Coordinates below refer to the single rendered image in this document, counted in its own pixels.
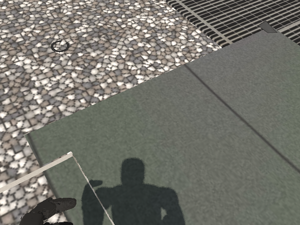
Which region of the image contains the robot left hand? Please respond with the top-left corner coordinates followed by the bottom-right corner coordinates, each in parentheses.
top-left (19, 197), bottom-right (77, 225)

